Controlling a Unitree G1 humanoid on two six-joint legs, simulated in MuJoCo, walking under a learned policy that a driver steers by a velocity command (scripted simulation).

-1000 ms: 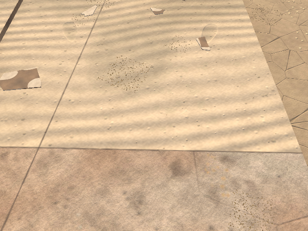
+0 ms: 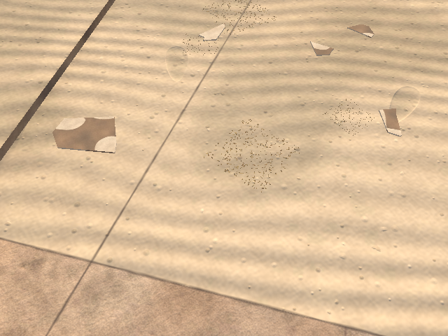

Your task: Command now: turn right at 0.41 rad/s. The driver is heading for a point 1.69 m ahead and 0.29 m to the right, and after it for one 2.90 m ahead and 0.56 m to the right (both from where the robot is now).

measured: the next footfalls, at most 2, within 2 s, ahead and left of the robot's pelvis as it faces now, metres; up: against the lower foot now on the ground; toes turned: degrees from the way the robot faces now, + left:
right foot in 0.32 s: +0.02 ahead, -0.17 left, +0.00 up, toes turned -18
left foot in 0.76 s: +0.09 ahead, +0.08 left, +0.00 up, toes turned -10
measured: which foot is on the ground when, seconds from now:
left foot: down 0.00-0.32, up 0.34-0.74, down 0.76-1.00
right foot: down 0.00-0.02, up 0.04-0.30, down 0.32-1.00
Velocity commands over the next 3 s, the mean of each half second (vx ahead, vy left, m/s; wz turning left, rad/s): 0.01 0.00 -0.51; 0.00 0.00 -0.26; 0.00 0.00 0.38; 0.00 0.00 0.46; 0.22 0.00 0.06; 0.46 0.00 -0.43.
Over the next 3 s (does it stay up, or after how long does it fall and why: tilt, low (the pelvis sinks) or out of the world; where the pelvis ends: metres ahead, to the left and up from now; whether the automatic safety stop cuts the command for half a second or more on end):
stays up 0.37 -0.06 0.02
